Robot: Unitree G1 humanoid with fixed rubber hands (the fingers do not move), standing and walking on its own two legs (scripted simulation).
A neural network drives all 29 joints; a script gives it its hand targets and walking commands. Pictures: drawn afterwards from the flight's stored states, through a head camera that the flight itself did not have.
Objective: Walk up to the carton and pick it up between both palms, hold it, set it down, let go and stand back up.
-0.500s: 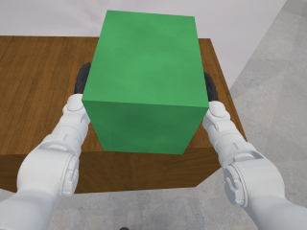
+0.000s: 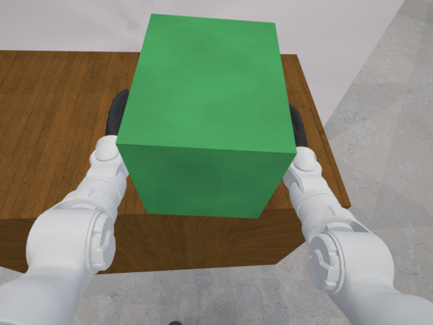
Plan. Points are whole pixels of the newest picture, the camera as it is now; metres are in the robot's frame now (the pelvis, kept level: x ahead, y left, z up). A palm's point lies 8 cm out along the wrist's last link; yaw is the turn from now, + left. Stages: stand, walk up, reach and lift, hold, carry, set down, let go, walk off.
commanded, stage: reach and lift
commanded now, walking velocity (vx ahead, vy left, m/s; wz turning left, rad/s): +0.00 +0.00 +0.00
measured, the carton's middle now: (208, 122) +0.50 +0.05 +0.04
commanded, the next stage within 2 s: none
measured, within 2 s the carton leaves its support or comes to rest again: leaves its support in 0.70 s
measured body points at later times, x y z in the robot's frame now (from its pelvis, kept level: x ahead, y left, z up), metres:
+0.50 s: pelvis +0.00 +0.00 +0.00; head +0.10 +0.02 +0.44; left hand +0.46 +0.21 +0.06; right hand +0.47 -0.12 +0.05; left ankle +0.01 +0.12 -0.73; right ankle +0.00 -0.11 -0.73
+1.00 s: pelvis +0.00 +0.00 +0.00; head +0.08 +0.02 +0.44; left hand +0.45 +0.20 +0.07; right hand +0.45 -0.14 +0.06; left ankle +0.01 +0.12 -0.73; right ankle +0.00 -0.11 -0.73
